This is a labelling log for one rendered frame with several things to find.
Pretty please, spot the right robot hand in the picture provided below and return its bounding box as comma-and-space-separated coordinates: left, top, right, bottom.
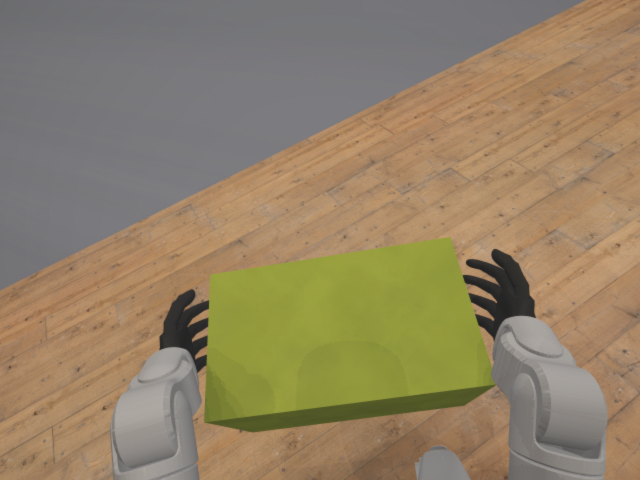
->
463, 249, 536, 341

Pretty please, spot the left robot hand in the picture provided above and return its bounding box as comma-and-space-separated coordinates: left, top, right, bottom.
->
159, 289, 209, 373

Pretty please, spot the robot right thigh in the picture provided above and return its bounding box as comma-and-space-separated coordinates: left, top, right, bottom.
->
415, 450, 471, 480

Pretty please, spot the carton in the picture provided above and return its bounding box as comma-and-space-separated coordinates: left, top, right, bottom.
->
204, 237, 496, 432

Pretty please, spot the right robot forearm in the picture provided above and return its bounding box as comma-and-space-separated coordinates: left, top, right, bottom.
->
491, 316, 608, 480

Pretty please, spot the left robot forearm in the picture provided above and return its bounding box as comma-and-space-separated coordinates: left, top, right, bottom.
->
110, 347, 202, 480

